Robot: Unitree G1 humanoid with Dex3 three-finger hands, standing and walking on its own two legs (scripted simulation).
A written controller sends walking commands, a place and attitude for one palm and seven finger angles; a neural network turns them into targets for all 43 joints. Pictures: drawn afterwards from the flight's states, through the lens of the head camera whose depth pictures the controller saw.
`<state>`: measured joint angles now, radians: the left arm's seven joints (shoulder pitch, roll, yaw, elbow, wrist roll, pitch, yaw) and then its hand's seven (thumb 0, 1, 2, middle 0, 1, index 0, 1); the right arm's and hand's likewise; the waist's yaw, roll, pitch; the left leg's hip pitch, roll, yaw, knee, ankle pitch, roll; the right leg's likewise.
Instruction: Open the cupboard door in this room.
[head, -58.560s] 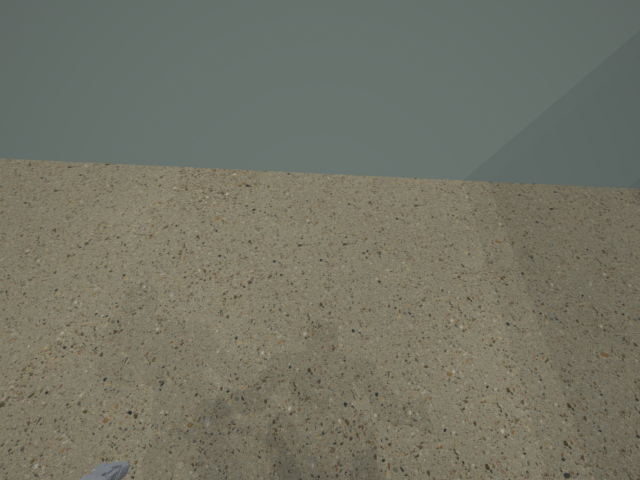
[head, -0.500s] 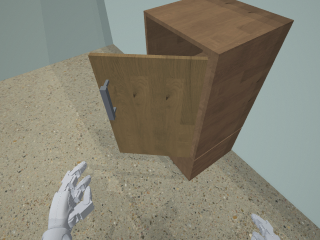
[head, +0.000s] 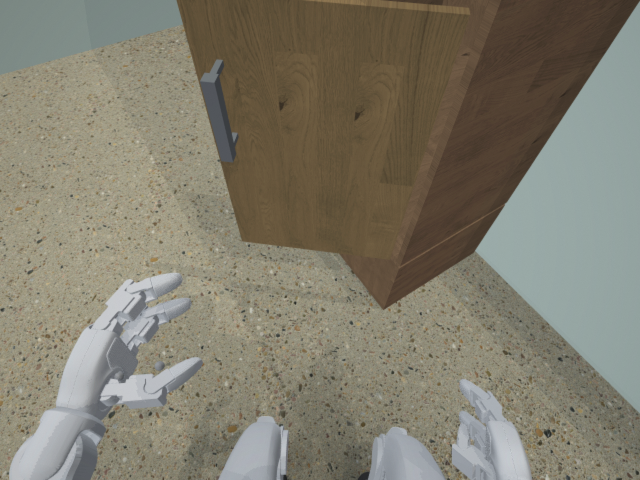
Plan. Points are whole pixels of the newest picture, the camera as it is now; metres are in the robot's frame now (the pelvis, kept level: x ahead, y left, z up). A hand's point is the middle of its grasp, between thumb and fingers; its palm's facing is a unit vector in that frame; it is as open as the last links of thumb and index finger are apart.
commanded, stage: raise the hand with hooked fingers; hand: left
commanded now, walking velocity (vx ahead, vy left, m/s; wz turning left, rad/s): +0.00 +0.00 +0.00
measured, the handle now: (223, 113) +0.63 +0.21 +0.06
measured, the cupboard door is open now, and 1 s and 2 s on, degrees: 49 49 49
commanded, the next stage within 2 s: move the hooked fingers beside the handle in 1.38 s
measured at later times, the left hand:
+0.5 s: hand (111, 328) +0.26 +0.25 +0.05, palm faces -0.06 -1.00 -0.06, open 13.3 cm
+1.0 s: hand (85, 283) +0.31 +0.29 +0.07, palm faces -0.06 -1.00 -0.06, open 14.0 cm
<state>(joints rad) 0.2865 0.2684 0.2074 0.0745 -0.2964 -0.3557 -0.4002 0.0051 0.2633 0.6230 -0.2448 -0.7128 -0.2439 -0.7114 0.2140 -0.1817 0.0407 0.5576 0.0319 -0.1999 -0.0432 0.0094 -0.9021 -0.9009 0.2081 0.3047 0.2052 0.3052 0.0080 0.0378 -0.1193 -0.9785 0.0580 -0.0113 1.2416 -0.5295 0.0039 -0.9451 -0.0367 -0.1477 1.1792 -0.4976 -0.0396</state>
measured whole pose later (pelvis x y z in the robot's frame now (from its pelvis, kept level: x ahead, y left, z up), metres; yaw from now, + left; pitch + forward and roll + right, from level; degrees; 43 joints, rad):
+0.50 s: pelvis +0.01 +0.02 +0.02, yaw +0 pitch +15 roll -3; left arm 0.19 0.34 0.31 0.21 -0.32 -0.39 -0.44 -0.01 -0.32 0.37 -0.29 -1.09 -0.29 -1.09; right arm 0.24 -0.27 0.01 0.52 0.03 -0.24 -0.05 0.01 -0.90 -0.90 0.20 0.30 0.20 0.30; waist -0.01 0.01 -0.12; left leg -0.91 0.04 0.02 1.16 -0.51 0.04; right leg -0.88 -0.05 -0.12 1.09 -0.47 -0.01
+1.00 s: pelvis +0.02 +0.02 +0.02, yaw -1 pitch +16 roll -3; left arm 0.00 0.45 0.45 0.42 -0.38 -0.34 -0.59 -0.02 -0.49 0.30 -0.30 -1.20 -0.30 -1.20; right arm 0.28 -0.29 0.03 0.54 0.04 -0.22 -0.05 0.01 -0.90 -0.90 0.21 0.30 0.20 0.31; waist -0.02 0.02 -0.11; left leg -0.91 0.05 0.02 1.13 -0.51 0.04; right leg -0.87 -0.03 -0.12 1.05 -0.46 0.00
